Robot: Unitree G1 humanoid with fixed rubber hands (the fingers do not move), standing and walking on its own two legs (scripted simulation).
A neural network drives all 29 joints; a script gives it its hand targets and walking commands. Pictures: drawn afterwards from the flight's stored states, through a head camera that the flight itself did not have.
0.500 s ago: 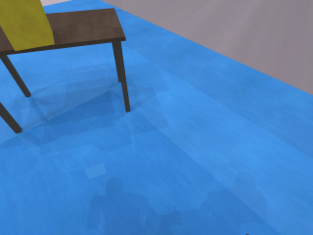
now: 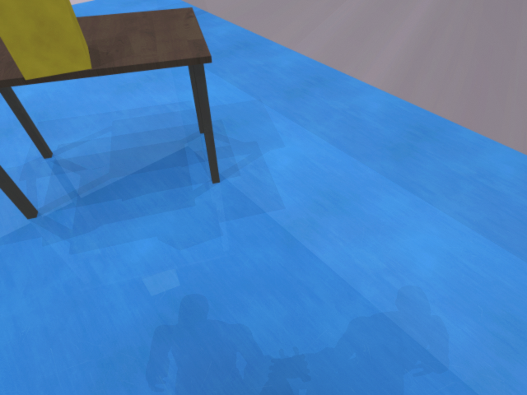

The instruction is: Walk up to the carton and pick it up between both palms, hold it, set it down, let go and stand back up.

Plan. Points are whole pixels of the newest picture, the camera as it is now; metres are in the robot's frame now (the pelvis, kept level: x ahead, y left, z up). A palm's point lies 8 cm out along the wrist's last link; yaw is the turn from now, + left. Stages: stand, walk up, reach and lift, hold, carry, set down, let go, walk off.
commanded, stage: stand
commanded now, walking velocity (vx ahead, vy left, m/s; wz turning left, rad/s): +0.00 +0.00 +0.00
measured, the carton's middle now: (41, 25) +1.22 +0.74 +0.07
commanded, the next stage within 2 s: none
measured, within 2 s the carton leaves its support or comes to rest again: neither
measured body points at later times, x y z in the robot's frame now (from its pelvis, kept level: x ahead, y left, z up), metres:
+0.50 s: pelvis +0.00 +0.00 +0.00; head +0.02 +0.00 +0.45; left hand +0.09 +0.25 -0.14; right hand +0.11 -0.26 -0.13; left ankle +0.04 +0.12 -0.71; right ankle +0.03 -0.12 -0.71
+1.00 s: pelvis +0.00 +0.00 +0.00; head +0.02 -0.01 +0.45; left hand +0.09 +0.25 -0.14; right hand +0.10 -0.27 -0.14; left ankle +0.04 +0.12 -0.71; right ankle +0.03 -0.12 -0.71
